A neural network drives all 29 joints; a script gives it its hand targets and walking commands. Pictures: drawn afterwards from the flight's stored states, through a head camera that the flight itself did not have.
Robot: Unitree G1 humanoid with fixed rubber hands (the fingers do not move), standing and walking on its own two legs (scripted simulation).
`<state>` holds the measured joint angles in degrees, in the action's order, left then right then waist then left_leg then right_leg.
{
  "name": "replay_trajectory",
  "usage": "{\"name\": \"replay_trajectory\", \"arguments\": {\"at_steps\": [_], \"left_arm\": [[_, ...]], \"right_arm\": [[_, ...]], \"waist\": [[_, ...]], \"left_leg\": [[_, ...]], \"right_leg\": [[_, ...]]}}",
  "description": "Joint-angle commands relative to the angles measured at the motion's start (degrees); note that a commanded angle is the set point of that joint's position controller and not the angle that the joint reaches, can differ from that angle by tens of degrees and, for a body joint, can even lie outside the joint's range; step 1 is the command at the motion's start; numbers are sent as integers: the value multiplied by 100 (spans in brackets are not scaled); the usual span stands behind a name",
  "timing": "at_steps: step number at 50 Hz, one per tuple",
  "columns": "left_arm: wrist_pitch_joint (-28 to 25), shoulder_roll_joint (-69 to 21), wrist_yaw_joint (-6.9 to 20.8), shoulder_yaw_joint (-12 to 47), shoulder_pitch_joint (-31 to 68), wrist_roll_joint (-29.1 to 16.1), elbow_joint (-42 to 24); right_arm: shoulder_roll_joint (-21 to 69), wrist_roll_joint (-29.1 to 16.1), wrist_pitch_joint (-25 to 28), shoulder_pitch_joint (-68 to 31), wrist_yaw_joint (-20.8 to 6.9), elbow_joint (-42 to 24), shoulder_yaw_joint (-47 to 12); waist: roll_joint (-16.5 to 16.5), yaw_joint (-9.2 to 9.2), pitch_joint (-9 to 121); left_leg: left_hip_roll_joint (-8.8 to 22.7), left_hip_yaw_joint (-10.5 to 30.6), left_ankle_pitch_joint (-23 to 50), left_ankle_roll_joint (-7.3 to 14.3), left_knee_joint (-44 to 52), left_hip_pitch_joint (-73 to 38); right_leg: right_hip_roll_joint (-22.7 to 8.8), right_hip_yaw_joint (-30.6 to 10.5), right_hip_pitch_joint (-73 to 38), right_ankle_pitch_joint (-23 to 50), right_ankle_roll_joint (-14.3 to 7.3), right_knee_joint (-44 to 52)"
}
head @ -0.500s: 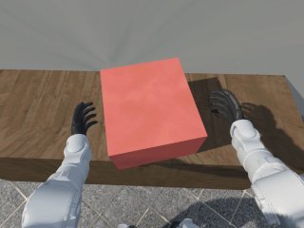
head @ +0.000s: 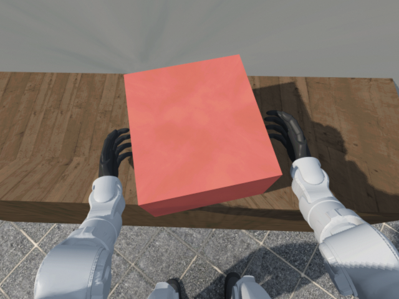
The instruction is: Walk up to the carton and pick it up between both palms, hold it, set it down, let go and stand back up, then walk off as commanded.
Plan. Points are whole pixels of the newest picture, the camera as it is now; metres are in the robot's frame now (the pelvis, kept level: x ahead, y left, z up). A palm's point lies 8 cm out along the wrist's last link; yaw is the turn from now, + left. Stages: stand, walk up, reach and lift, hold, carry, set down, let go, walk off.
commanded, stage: reach and lift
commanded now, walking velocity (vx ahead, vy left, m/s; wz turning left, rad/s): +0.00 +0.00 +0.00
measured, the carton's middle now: (196, 137) +0.46 +0.02 -0.06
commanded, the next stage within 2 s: none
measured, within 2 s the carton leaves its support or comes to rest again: neither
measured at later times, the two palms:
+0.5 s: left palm (118, 173) +0.38 +0.18 -0.06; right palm (288, 155) +0.41 -0.17 -0.05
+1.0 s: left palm (118, 180) +0.37 +0.18 -0.06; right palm (285, 158) +0.40 -0.16 -0.05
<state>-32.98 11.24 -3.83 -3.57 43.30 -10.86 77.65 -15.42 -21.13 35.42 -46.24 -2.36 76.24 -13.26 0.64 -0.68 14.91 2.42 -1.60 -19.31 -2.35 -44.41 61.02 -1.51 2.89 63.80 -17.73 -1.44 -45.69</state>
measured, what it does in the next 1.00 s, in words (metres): stands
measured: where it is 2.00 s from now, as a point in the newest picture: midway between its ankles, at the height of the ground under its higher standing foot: outside the picture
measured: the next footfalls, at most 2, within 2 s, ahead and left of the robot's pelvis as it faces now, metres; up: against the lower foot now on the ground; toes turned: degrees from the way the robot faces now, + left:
none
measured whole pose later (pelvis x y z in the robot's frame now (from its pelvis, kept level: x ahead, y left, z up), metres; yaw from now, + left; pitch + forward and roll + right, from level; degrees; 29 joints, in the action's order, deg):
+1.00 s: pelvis -0.01 +0.00 +0.00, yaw +0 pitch +36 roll +1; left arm -44.0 5.9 -5.9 -16.4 43.5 -3.6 85.0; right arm -8.9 6.0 43.5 -48.3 0.8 85.4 10.2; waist 0.0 -0.7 14.8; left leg 2.4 -1.6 -18.9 -2.2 -44.7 61.1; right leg -1.5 2.9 63.8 -17.5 -1.4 -45.8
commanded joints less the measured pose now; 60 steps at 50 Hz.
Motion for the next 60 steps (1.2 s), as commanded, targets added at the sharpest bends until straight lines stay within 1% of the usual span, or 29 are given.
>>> {"name": "replay_trajectory", "arguments": {"at_steps": [1, 2, 4, 8, 11, 12, 13, 16, 18, 19, 20, 21, 23, 27, 29, 32, 33, 37, 39, 41, 43, 49, 50, 51, 52, 54, 56, 57, 60], "left_arm": [[-550, 247, -12, -612, 1926, 205, -1069], [-537, 236, -4, -569, 2007, 163, -995], [-590, 198, -3, -732, 2149, 143, -871], [-586, 6, -62, -718, 2196, 279, -801], [-652, -82, -24, -558, 2424, 182, -533], [-681, -121, -23, -575, 2495, 212, -563], [-720, -225, -26, -542, 2466, 65, -497], [-813, -580, -25, -382, 2604, 155, -776], [-756, -595, -22, -543, 2545, 232, -430], [-827, -819, -29, -322, 2548, 328, -645], [-827, -799, -33, -435, 2445, 371, -524], [-873, -1007, 5, -447, 2409, 413, -492], [-955, -1260, 55, -417, 2480, 466, -492], [-1037, -2194, 316, -680, 2357, 1205, -456], [-1111, -3147, 615, -556, 2789, 1550, -142], [-1247, -3473, 728, -484, 2598, 1760, 361], [-1258, -3710, 695, -310, 2628, 1822, 187], [-1390, -3609, 712, -441, 2413, 1907, 464], [-1377, -3429, 731, -362, 2519, 1862, 632], [-1459, -3409, 716, -415, 2434, 1785, 643], [-1454, -3471, 701, -318, 2522, 1850, 679], [-1493, -3518, 698, -254, 2300, 1878, 804], [-1500, -3570, 689, -376, 2399, 1938, 595], [-1481, -3666, 693, -229, 2348, 1880, 672], [-1462, -3647, 677, -269, 2290, 1852, 663], [-1504, -3623, 680, -235, 2476, 1838, 509], [-1517, -3704, 683, -188, 2297, 1863, 627], [-1507, -3591, 638, -252, 2305, 1852, 499], [-1532, -3667, 669, -215, 2461, 1839, 756]], "right_arm": [[-657, 442, 549, -2744, 127, -768, 462], [-603, 654, 515, -2750, 176, -750, 615], [-174, 684, 489, -2970, 250, -896, 413], [-17, 870, 487, -2992, 286, -880, 722], [222, 1111, 414, -3197, 292, -980, 851], [236, 1101, 391, -3062, 286, -767, 843], [399, 1061, 338, -3247, 262, -895, 613], [630, 1240, 395, -3117, 255, -801, 828], [850, 1400, 328, -3246, 232, -856, 814], [1018, 1455, 386, -3014, 201, -903, 744], [1037, 1596, 365, -2995, 216, -765, 938], [1288, 1617, 351, -2893, 171, -806, 668], [1497, 1950, 405, -2840, 183, -774, 892], [2638, 2702, 542, -2705, -103, -706, 961], [3673, 3497, 598, -2869, -376, -329, 1309], [4279, 3957, 739, -2674, -448, 259, 1472], [4290, 3932, 815, -2446, -528, 378, 1509], [4379, 3970, 986, -2427, -539, 674, 1386], [4159, 4155, 994, -2634, -478, 831, 1680], [4379, 4129, 954, -2603, -482, 923, 1451], [4299, 4175, 950, -2418, -474, 1058, 1512], [4354, 4014, 1013, -2147, -434, 1218, 1304], [4546, 3859, 983, -2025, -461, 1192, 1117], [4379, 3959, 1020, -2112, -447, 1175, 1291], [4306, 3954, 1012, -2276, -446, 1167, 1251], [4312, 3916, 1028, -2035, -445, 1172, 1303], [4395, 4006, 1074, -2022, -424, 1253, 1255], [4300, 3882, 1043, -1999, -460, 1244, 1169], [4330, 3963, 1104, -2227, -407, 1357, 1300]], "waist": [[-332, -935, 5676], [-94, -721, 5646], [176, -904, 5581], [-124, -851, 5635], [258, -646, 5399], [-24, -682, 5297], [232, -847, 5226], [29, -613, 5355], [208, -797, 5151], [-47, -658, 5252], [37, -630, 5216], [64, -780, 4964], [112, -511, 5147], [102, -739, 4575], [189, -493, 4278], [148, -475, 3939], [-102, -431, 3892], [11, -541, 3646], [30, -372, 3683], [259, -530, 3648], [12, -413, 3436], [109, -364, 3301], [-30, -551, 3288], [5, -400, 3371], [167, -495, 3386], [5, -363, 3427], [-55, -384, 3412], [-148, -560, 3310], [-10, -420, 3508]], "left_leg": [[-249, -382, 4487, -443, -766, -1671], [-259, -372, 4447, -390, -862, -1711], [-294, -475, 3974, -277, -821, -1159], [-298, -441, 3882, -318, -821, -1450], [-252, -439, 3217, -187, -835, -1055], [-254, -424, 3228, -207, -765, -1218], [-266, -444, 3311, -175, -814, -1085], [-247, -353, 3259, -210, -813, -1221], [-257, -461, 3049, -131, -817, -1047], [-265, -406, 3242, -200, -819, -1100], [-243, -350, 3206, -177, -819, -1274], [-289, -415, 3307, -150, -861, -952], [-282, -351, 3185, -151, -873, -972], [-313, -404, 3139, -103, -635, -1126], [-326, -379, 2900, -68, -387, -1133], [-298, -417, 2915, -79, -349, -908], [-298, -443, 3028, -134, -245, -1035], [-334, -523, 3023, -108, -267, -818], [-324, -469, 2377, -70, -243, -619], [-330, -556, 2290, 9, -229, -459], [-311, -521, 2584, -56, -352, -627], [-342, -510, 2617, -12, -199, -550], [-361, -519, 2945, -37, -263, -487], [-344, -462, 2770, -47, -260, -497], [-296, -457, 2748, -39, -312, -603], [-332, -436, 2637, -43, -231, -505], [-314, -427, 2860, -78, -228, -652], [-270, -381, 3038, -88, -247, -662], [-272, -387, 2925, -75, -323, -602]], "right_leg": [[403, -136, -3174, 4403, 368, -488], [442, -95, -3194, 4398, 384, -450], [364, -220, -3611, 4499, 443, -492], [382, -102, -3249, 3962, 377, -439], [376, -119, -3161, 3682, 450, -446], [334, -98, -3051, 3383, 399, -414], [334, -135, -3123, 3432, 411, -428], [364, -95, -3084, 3348, 394, -442], [337, -78, -2977, 3101, 399, -405], [326, -73, -2931, 3378, 390, -435], [359, -79, -2841, 3252, 412, -423], [325, -110, -2924, 3393, 387, -464], [378, -61, -2874, 3322, 419, -511], [268, -40, -3193, 3271, 404, -328], [282, 50, -3146, 3151, 435, -213], [208, -4, -3412, 3535, 397, -263], [202, 71, -3339, 3357, 324, -189], [151, 54, -3499, 3609, 368, -130], [172, 43, -3338, 3212, 387, -169], [158, -12, -3591, 3320, 414, -219], [195, 41, -3350, 3452, 389, -264], [162, 11, -3669, 3793, 403, -122], [97, -26, -3740, 4012, 378, -133], [158, 31, -3561, 3867, 406, -218], [198, 15, -3492, 3783, 417, -228], [144, 33, -3517, 3479, 341, -91], [163, 46, -3361, 3647, 331, -95], [172, 36, -3381, 3659, 318, -127], [166, 32, -3281, 3799, 370, -155]]}}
